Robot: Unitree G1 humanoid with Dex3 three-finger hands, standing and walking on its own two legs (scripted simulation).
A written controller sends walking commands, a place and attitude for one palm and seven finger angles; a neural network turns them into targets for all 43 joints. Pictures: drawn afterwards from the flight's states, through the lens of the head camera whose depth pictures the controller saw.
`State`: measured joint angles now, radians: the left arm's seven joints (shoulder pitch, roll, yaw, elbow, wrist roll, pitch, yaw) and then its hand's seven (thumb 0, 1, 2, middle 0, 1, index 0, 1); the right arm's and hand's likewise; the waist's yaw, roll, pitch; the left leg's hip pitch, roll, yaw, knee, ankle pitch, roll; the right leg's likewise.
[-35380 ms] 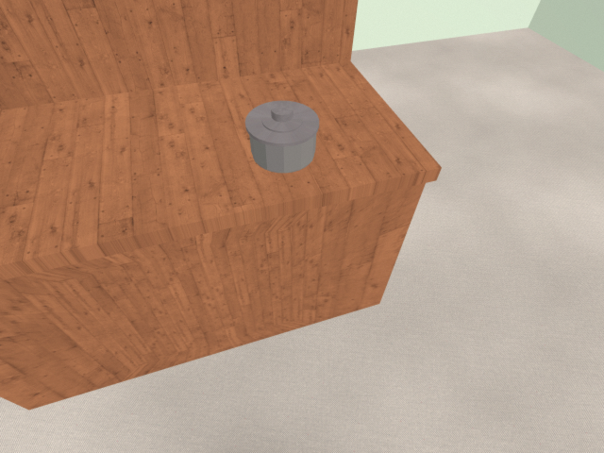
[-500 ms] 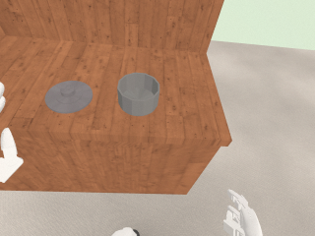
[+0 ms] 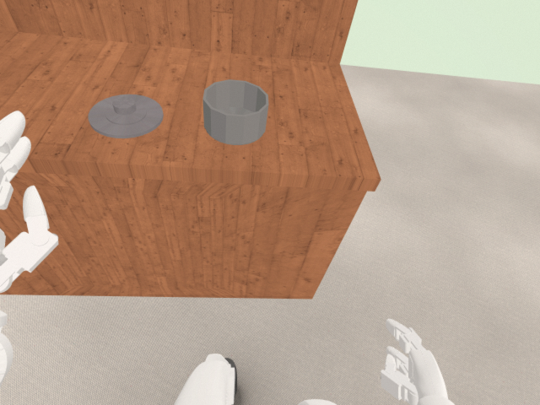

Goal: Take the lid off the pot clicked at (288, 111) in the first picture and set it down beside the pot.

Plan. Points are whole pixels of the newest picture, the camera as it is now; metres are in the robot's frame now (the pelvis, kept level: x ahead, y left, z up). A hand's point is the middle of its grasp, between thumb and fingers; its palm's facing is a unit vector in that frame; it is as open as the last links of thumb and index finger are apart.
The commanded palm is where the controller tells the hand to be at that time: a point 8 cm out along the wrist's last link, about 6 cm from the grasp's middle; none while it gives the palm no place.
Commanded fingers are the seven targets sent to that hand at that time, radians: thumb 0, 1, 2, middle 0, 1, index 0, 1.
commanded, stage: stop stepping back and stand still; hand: left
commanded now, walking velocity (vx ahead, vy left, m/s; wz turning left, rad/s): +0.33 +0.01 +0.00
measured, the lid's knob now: (124, 105) +0.70 +0.34 +0.02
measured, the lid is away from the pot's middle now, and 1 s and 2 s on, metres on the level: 0.25 0.25 0.25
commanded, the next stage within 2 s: let the arm hang, fingers relaxed in 1.88 s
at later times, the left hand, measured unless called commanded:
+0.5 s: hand out of the picture +0.05 +0.26 +0.22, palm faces +0.29 -0.89 -0.37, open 7.5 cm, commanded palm -0.05 +0.34 +0.23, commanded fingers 0.00 0.90 0.90 -0.20 -0.30 -0.20 -0.30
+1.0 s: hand out of the picture -0.05 +0.30 -0.11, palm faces -0.01 -1.00 -0.04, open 7.4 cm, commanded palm none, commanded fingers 0.00 0.90 0.90 -0.20 -0.30 -0.20 -0.30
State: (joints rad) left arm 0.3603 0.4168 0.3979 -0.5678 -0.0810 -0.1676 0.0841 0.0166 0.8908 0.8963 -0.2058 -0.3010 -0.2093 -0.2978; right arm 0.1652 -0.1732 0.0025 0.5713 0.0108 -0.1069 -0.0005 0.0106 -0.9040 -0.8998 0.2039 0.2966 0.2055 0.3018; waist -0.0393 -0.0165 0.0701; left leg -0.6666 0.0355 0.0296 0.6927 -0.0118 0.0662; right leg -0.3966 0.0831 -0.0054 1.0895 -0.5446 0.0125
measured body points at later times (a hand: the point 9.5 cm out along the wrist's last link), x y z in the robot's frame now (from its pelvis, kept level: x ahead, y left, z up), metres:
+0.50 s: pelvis -0.15 +0.05 +0.02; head -0.14 +0.10 +0.46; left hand +0.02 +0.31 +0.24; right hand +0.02 -0.16 -0.03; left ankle -0.23 +0.13 -0.66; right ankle -0.17 -0.01 -0.69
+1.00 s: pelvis -0.19 +0.15 +0.03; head -0.18 +0.20 +0.48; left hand -0.05 +0.35 -0.10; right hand -0.15 -0.09 -0.07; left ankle -0.22 +0.23 -0.69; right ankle -0.16 -0.01 -0.53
